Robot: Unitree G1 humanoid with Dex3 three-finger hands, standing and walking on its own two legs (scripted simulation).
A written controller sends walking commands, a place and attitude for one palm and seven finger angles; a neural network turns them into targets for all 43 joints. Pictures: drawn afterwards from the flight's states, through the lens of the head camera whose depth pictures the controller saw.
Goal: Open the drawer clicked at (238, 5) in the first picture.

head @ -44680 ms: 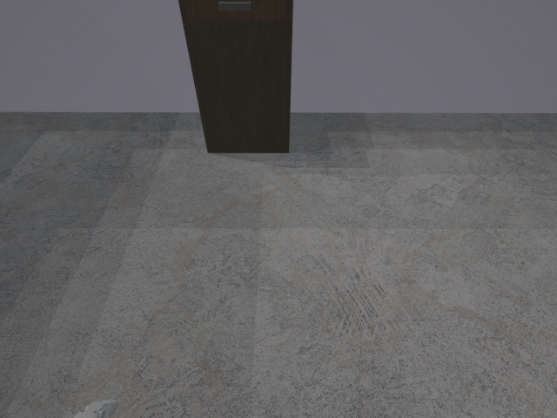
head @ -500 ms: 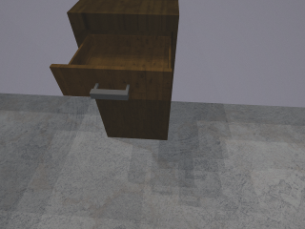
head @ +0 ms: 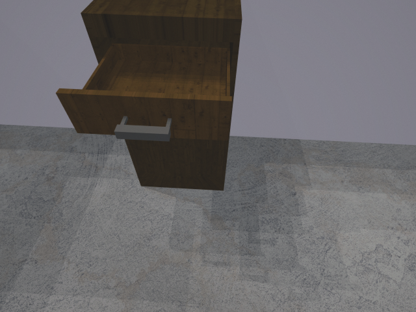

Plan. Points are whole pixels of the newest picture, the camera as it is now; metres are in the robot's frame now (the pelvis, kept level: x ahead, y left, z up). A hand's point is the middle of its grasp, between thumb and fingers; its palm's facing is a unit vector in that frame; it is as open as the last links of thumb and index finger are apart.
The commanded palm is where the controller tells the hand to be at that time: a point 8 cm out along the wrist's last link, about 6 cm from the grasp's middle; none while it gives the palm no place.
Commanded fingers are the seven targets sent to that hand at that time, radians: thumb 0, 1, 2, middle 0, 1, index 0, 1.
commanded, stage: look to check the result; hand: left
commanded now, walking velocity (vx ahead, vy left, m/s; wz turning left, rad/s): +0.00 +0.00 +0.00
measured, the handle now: (145, 126) +0.54 +0.19 +0.02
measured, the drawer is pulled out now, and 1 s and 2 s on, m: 0.30 0.30 0.30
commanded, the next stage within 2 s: stand and wait in 0.44 s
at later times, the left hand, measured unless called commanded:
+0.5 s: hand out of the picture +0.02 +0.17 -0.17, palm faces +0.03 -0.98 -0.20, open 7.4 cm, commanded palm none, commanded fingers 0.00 0.90 0.90 -0.20 -0.30 -0.20 -0.30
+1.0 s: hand out of the picture +0.04 +0.18 -0.17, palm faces +0.02 -0.97 -0.24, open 7.4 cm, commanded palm none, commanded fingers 0.00 0.90 0.90 -0.20 -0.30 -0.20 -0.30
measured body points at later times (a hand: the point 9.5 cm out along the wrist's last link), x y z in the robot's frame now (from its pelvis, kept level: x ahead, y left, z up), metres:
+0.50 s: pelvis +0.02 -0.01 +0.00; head +0.03 -0.01 +0.45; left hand +0.02 +0.22 -0.16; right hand +0.03 -0.23 -0.16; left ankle +0.02 +0.10 -0.74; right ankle -0.01 -0.10 -0.74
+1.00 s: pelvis +0.02 -0.01 +0.00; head +0.04 -0.02 +0.45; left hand +0.04 +0.23 -0.15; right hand +0.04 -0.25 -0.16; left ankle +0.02 +0.10 -0.74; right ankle -0.01 -0.10 -0.74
